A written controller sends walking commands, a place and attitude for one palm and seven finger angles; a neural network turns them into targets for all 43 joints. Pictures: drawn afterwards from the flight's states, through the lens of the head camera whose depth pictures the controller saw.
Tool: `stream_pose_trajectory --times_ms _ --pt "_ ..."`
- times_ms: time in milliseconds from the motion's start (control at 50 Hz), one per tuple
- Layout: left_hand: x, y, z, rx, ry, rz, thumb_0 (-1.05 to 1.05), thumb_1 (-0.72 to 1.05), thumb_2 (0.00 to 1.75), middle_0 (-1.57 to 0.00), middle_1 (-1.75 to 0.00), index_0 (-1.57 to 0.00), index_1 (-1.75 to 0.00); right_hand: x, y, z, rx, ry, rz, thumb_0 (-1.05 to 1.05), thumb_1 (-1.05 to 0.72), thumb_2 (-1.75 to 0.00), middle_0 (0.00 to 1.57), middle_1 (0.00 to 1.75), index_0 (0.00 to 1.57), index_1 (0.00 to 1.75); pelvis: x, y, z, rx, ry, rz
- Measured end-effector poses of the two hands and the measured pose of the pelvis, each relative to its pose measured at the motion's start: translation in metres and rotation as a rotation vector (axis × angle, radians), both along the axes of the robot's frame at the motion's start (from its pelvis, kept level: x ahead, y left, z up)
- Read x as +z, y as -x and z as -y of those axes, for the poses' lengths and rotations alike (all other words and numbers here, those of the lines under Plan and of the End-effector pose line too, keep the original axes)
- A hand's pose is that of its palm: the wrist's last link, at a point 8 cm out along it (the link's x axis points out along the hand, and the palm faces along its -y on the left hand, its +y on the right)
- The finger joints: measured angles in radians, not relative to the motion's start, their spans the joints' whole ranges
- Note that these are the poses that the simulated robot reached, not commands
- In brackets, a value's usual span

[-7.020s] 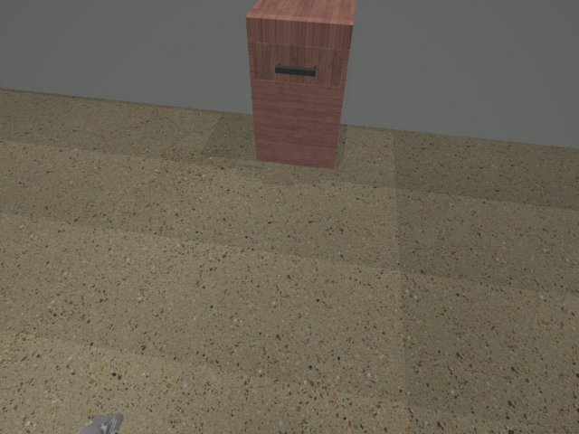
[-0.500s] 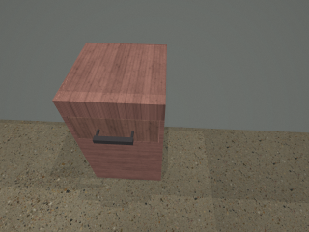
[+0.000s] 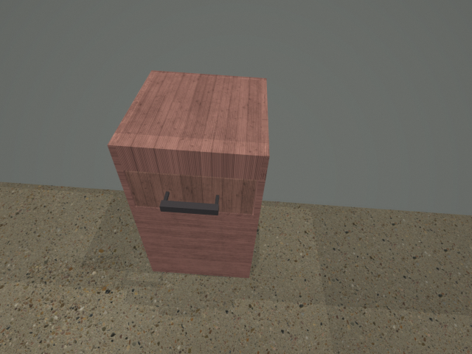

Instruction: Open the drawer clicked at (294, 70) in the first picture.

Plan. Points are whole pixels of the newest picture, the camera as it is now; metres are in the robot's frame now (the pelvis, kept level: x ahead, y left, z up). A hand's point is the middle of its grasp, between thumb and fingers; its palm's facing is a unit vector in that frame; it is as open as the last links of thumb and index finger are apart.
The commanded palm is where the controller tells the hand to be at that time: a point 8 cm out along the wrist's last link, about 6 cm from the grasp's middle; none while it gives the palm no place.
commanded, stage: look again from close up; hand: left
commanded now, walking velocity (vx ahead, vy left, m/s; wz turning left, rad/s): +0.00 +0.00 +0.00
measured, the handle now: (190, 202) +0.58 +0.17 -0.21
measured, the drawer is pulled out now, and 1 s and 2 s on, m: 0.00 0.00 0.00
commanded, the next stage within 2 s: shuffle to correct the standing spot in 0.02 s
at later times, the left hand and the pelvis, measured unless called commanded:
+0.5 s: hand out of the picture -0.08 +0.14 -0.17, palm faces +0.09 -0.98 -0.18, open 7.3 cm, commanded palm none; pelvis +0.01 -0.01 +0.00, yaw +1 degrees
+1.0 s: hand out of the picture +0.13 +0.14 -0.17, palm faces +0.05 -0.96 -0.26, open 7.3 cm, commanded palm none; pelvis +0.10 -0.04 +0.00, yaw +2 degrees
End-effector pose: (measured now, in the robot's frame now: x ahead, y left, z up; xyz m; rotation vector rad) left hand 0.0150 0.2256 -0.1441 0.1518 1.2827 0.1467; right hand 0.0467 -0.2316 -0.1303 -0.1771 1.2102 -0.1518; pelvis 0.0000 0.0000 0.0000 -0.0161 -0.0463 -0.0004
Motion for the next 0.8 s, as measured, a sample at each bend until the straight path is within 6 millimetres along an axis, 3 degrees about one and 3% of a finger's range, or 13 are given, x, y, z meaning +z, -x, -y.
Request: stream_pose_trajectory --times_ms 160,280,400,500,600,660,800 --pt "0.003 0.048 -0.01 0.019 -0.006 -0.107 0.0 0.91 0.89 -0.2 -0.3 -0.2 -0.3 -0.004 0.049 -0.007 -0.025 -0.01 -0.12 0.0 -0.91 -0.9 0.2 0.3 0.2 0.3 0.003 0.013 -0.009 0.003 -0.005 -0.014" --pt "0.006 0.079 -0.006 0.039 -0.002 -0.191 0.0 0.91 0.89 -0.2 -0.3 -0.2 -0.3 -0.007 0.076 -0.008 -0.052 -0.023 -0.203 0.0 -0.91 -0.9 0.2 0.3 0.2 0.3 0.005 0.012 -0.006 0.007 -0.007 -0.023" --pt "0.008 0.096 0.012 0.073 0.012 -0.241 0.0 0.91 0.89 -0.2 -0.3 -0.2 -0.3 -0.012 0.082 0.0 -0.063 -0.032 -0.236 0.0 -0.91 -0.9 0.2 0.3 0.2 0.3 0.003 0.007 0.005 0.012 -0.011 -0.026" --pt "0.005 0.097 0.032 0.114 0.03 -0.245 0.0 0.91 0.89 -0.2 -0.3 -0.2 -0.3 -0.017 0.068 0.009 -0.05 -0.037 -0.233 0.0 -0.91 -0.9 0.2 0.3 0.2 0.3 -0.001 -0.006 0.014 0.021 -0.002 -0.031" --pt "-0.007 0.085 0.045 0.139 0.08 -0.259 0.0 0.91 0.89 -0.2 -0.3 -0.2 -0.3 -0.016 0.031 0.008 -0.033 -0.017 -0.182 0.0 -0.91 -0.9 0.2 0.3 0.2 0.3 -0.006 -0.027 0.011 0.034 0.014 -0.034" --pt "-0.013 0.066 0.048 0.103 0.105 -0.278 0.0 0.91 0.89 -0.2 -0.3 -0.2 -0.3 -0.015 0.012 0.005 -0.053 -0.011 -0.127 0.0 -0.91 -0.9 0.2 0.3 0.2 0.3 -0.009 -0.04 0.01 0.002 -0.01 -0.036" --pt "0.002 -0.038 0.043 -0.003 0.04 -0.153 0.02 0.93 0.89 -0.2 -0.3 -0.2 -0.3 -0.013 0.007 0.0 -0.095 -0.053 -0.178 0.0 -0.91 -0.9 0.2 0.3 0.2 0.3 0.003 -0.068 0.021 -0.017 -0.026 -0.05"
